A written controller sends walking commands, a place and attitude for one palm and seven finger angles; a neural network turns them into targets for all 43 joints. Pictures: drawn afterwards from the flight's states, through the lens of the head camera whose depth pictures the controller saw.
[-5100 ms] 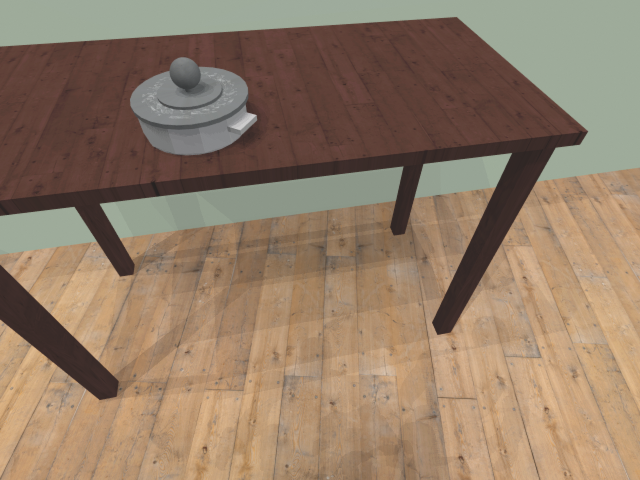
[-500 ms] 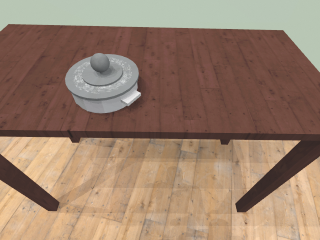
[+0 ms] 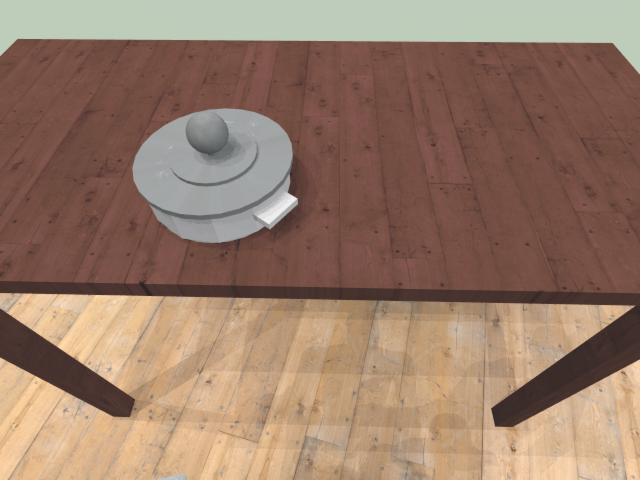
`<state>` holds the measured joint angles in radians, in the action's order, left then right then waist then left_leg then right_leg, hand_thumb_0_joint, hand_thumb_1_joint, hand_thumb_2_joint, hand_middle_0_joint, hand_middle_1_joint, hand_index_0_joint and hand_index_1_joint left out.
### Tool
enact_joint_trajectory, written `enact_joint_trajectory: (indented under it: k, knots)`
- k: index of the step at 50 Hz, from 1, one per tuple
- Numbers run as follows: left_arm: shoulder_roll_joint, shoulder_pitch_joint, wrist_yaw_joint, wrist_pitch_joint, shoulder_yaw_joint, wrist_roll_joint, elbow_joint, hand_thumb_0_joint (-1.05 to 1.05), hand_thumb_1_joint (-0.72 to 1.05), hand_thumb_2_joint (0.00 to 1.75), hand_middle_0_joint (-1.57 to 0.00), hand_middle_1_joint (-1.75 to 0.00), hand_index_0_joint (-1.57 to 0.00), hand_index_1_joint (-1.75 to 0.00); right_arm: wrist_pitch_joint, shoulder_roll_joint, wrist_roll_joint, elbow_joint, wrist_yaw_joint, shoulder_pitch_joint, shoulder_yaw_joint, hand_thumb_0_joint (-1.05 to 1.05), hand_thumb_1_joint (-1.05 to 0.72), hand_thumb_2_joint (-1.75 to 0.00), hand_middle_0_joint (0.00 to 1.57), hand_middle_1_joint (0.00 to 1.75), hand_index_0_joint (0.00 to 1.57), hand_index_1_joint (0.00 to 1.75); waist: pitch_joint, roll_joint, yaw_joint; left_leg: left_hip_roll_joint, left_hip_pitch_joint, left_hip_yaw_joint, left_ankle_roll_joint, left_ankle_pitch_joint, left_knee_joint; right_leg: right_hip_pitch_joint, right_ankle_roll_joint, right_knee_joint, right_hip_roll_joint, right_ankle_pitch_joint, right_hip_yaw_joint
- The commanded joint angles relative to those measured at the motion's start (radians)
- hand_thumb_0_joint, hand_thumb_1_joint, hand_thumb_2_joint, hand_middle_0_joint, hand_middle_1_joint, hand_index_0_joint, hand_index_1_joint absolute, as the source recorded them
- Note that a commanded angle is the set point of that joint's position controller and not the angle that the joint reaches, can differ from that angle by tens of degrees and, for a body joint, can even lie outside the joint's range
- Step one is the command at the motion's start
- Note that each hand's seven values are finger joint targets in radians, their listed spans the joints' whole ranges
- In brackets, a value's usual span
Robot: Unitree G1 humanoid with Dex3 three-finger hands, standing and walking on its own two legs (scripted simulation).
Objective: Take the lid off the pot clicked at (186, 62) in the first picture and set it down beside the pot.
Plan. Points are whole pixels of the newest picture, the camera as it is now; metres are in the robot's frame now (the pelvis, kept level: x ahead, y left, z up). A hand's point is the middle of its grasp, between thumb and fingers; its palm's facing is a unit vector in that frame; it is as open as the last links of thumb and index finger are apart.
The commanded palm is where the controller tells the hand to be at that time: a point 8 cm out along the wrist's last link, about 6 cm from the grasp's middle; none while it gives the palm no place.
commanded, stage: come to a stop and stand still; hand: left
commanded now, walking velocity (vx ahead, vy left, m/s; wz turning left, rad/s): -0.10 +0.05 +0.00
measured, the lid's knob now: (207, 132) +0.47 +0.16 +0.18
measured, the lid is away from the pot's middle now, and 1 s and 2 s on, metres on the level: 0.00 0.00 0.00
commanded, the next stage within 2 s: look again from close up in 0.90 s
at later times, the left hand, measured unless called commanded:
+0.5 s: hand out of the picture +0.03 +0.19 -0.16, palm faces +0.00 -0.96 -0.28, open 7.3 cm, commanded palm none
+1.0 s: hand out of the picture +0.00 +0.20 -0.17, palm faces -0.01 -0.97 -0.23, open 7.3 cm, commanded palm none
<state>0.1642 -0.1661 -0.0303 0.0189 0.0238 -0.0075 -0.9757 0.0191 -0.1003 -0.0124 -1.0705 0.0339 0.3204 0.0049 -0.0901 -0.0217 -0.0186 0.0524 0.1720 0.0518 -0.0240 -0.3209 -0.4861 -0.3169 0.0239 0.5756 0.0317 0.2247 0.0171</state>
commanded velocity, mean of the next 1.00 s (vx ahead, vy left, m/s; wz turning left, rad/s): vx -0.02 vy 0.01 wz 0.00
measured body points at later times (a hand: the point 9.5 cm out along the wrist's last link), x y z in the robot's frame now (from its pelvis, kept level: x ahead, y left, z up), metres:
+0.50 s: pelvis -0.03 +0.00 +0.00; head -0.02 -0.02 +0.45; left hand +0.03 +0.24 -0.14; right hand +0.03 -0.25 -0.15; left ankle -0.04 +0.11 -0.73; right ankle +0.02 -0.10 -0.73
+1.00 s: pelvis -0.03 +0.02 +0.00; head -0.02 +0.01 +0.45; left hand +0.00 +0.25 -0.15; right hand -0.03 -0.20 -0.16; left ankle -0.04 +0.11 -0.73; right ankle +0.02 -0.10 -0.73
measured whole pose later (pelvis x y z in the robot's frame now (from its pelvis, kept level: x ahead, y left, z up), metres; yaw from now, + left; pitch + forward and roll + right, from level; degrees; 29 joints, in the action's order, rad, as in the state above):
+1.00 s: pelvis -0.03 +0.02 +0.00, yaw -1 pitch -1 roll +1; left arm 0.15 -0.28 -0.04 -0.01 0.00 -0.01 -1.00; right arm -0.01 -0.15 -0.02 -1.02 0.02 0.29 -0.01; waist -0.05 0.02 -0.02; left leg 0.03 0.21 0.08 -0.05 -0.30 -0.52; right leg -0.32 0.00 0.53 0.01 0.19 0.00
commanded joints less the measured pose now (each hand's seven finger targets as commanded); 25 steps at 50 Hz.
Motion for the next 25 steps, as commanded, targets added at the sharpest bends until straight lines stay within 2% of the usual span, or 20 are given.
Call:
enact_joint_trajectory:
  k: [1,2,3,4,5,7,9,10,11,14,15,16,17,19,20,21,23,25]
  knots:
    - [0.171,-0.127,-0.014,0.012,0.030,0.003,0.004,0.00,0.90,0.90,-0.20,-0.30,-0.20,-0.30,-0.005,-0.102,0.012,0.021,0.007,0.073,-0.043,0.00,-0.90,-0.90,0.20,0.30,0.20,0.30,0.138,-0.176,0.017,-0.071,0.087,-0.041,0.034,0.020,-0.044,0.201,0.130,-0.110,0.243,-0.647,-0.249]
    - [0.167,-0.106,-0.018,0.010,0.030,0.002,0.012,0.00,0.90,0.90,-0.20,-0.30,-0.20,-0.30,-0.008,-0.100,0.013,0.016,0.008,0.078,-0.046,0.00,-0.90,-0.90,0.20,0.30,0.20,0.30,0.144,-0.201,0.013,-0.074,0.079,-0.042,0.037,-0.019,-0.052,0.189,0.145,-0.119,0.246,-0.657,-0.248]
    - [0.160,-0.087,-0.020,0.006,0.030,0.000,0.022,0.00,0.90,0.90,-0.20,-0.30,-0.20,-0.30,-0.009,-0.097,0.015,0.013,0.008,0.073,-0.047,0.00,-0.90,-0.90,0.20,0.30,0.20,0.30,0.134,-0.181,0.010,-0.077,0.075,-0.048,0.037,-0.019,-0.035,0.177,0.148,-0.110,0.237,-0.662,-0.238]
    - [0.156,-0.073,-0.022,0.002,0.033,-0.001,0.032,0.00,0.90,0.90,-0.20,-0.30,-0.20,-0.30,-0.010,-0.094,0.015,0.011,0.009,0.073,-0.049,0.00,-0.90,-0.90,0.20,0.30,0.20,0.30,0.133,-0.145,0.005,-0.087,0.054,-0.052,0.036,0.049,-0.004,0.156,0.139,-0.097,0.220,-0.629,-0.224]
    - [0.151,-0.065,-0.024,-0.002,0.034,0.001,0.039,0.00,0.90,0.90,-0.20,-0.30,-0.20,-0.30,-0.009,-0.092,0.012,0.010,0.009,0.064,-0.049,0.00,-0.90,-0.90,0.20,0.30,0.20,0.30,0.131,-0.072,0.009,-0.097,0.026,-0.058,0.032,0.151,0.018,0.137,0.124,-0.085,0.195,-0.585,-0.204]
    - [0.144,-0.059,-0.023,-0.011,0.037,-0.001,0.053,0.00,0.90,0.90,-0.20,-0.30,-0.20,-0.30,-0.008,-0.111,0.005,0.019,0.011,0.052,-0.054,0.00,-0.90,-0.90,0.20,0.30,0.20,0.30,0.128,0.019,0.014,-0.131,-0.005,-0.080,0.016,0.351,0.010,0.101,0.078,-0.043,0.142,-0.502,-0.156]
    - [0.133,-0.057,-0.021,-0.015,0.038,-0.003,0.062,0.00,0.90,0.90,-0.20,-0.30,-0.20,-0.30,-0.010,-0.127,0.001,0.040,0.013,0.039,-0.060,0.00,-0.90,-0.90,0.20,0.30,0.20,0.30,0.140,0.060,0.019,-0.161,-0.008,-0.097,-0.001,0.432,0.012,0.093,0.053,-0.020,0.106,-0.416,-0.121]
    - [0.130,-0.059,-0.020,-0.017,0.037,-0.003,0.068,0.00,0.90,0.90,-0.20,-0.30,-0.20,-0.30,-0.010,-0.130,0.000,0.052,0.013,0.024,-0.062,0.00,-0.90,-0.90,0.20,0.30,0.20,0.30,0.151,0.045,0.026,-0.172,-0.011,-0.101,-0.009,0.432,0.014,0.100,0.045,-0.024,0.094,-0.381,-0.107]
    - [0.127,-0.060,-0.020,-0.018,0.037,-0.005,0.072,0.00,0.90,0.90,-0.20,-0.30,-0.20,-0.30,-0.013,-0.142,-0.001,0.062,0.013,0.014,-0.066,0.00,-0.90,-0.90,0.20,0.30,0.20,0.30,0.140,0.060,0.027,-0.168,0.001,-0.100,-0.010,0.405,0.006,0.087,0.045,-0.028,0.095,-0.361,-0.116]
    - [0.131,-0.059,-0.015,-0.020,0.035,-0.007,0.075,0.00,0.90,0.90,-0.20,-0.30,-0.20,-0.30,-0.015,-0.137,-0.002,0.083,0.010,0.005,-0.064,0.00,-0.90,-0.90,0.20,0.30,0.20,0.30,0.139,0.039,0.020,-0.151,0.027,-0.094,-0.005,0.263,0.009,0.081,0.053,-0.063,0.099,-0.294,-0.139]
    - [0.172,-0.120,-0.035,0.010,0.000,0.000,0.034,0.00,0.90,0.90,-0.20,-0.30,-0.20,-0.30,0.005,-0.133,-0.027,0.100,0.008,0.007,-0.042,0.00,-0.90,-0.90,0.20,0.30,0.20,0.30,0.178,0.138,0.024,-0.090,-0.008,-0.091,-0.016,0.447,0.026,0.226,0.063,-0.007,0.052,-0.440,-0.162]
    - [0.170,-0.129,-0.030,-0.012,0.018,0.005,0.071,0.00,0.90,0.90,-0.20,-0.30,-0.20,-0.30,0.006,-0.168,-0.007,0.157,0.002,-0.031,-0.067,0.00,-0.90,-0.90,0.20,0.30,0.20,0.30,0.249,0.138,0.025,-0.130,-0.017,-0.085,-0.003,0.336,-0.034,0.155,0.066,-0.021,0.099,-0.279,-0.149]
    - [0.171,-0.087,-0.027,-0.019,0.012,0.003,0.076,0.00,0.90,0.90,-0.20,-0.30,-0.20,-0.30,-0.006,-0.171,-0.006,0.180,0.000,-0.067,-0.064,0.00,-0.90,-0.90,0.20,0.30,0.20,0.30,0.210,0.123,0.013,-0.119,0.010,-0.087,-0.001,0.221,-0.043,0.114,0.075,-0.057,0.111,-0.187,-0.173]
    - [0.178,-0.063,-0.023,-0.018,0.008,-0.001,0.092,0.00,0.90,0.90,-0.20,-0.30,-0.20,-0.30,-0.029,-0.168,-0.007,0.197,-0.006,-0.070,-0.060,0.00,-0.90,-0.90,0.20,0.30,0.20,0.30,0.088,0.012,0.000,-0.086,0.087,-0.084,0.005,-0.006,-0.047,0.016,0.087,-0.185,0.138,0.099,-0.256]
    - [0.191,-0.053,-0.021,-0.021,0.009,-0.004,0.101,0.00,0.90,0.90,-0.20,-0.30,-0.20,-0.30,-0.038,-0.169,-0.009,0.205,-0.010,-0.053,-0.059,0.00,-0.90,-0.90,0.20,0.30,0.20,0.30,0.047,-0.037,-0.008,-0.082,0.083,-0.089,0.005,-0.058,-0.054,-0.044,0.093,-0.238,0.148,0.248,-0.285]
    - [0.184,-0.040,-0.022,-0.022,0.009,-0.006,0.103,0.00,0.90,0.90,-0.20,-0.30,-0.20,-0.30,-0.043,-0.175,-0.010,0.202,-0.012,-0.044,-0.060,0.00,-0.90,-0.90,0.20,0.30,0.20,0.30,0.003,-0.072,-0.016,-0.077,0.091,-0.094,0.003,-0.066,-0.059,-0.094,0.093,-0.273,0.149,0.332,-0.302]
    - [0.178,-0.038,-0.023,-0.019,0.010,-0.005,0.110,0.00,0.90,0.90,-0.20,-0.30,-0.20,-0.30,-0.041,-0.181,-0.010,0.196,-0.016,-0.008,-0.060,0.00,-0.90,-0.90,0.20,0.30,0.20,0.30,0.004,-0.094,-0.027,-0.075,0.075,-0.095,-0.004,-0.044,-0.056,-0.115,0.085,-0.289,0.142,0.344,-0.299]
    - [0.179,-0.039,-0.023,-0.021,0.013,-0.007,0.114,0.00,0.90,0.90,-0.20,-0.30,-0.20,-0.30,-0.037,-0.180,-0.012,0.192,-0.017,0.011,-0.058,0.00,-0.90,-0.90,0.20,0.30,0.20,0.30,0.020,-0.023,-0.029,-0.088,0.058,-0.102,-0.011,-0.064,-0.015,-0.119,0.072,-0.260,0.120,0.329,-0.251]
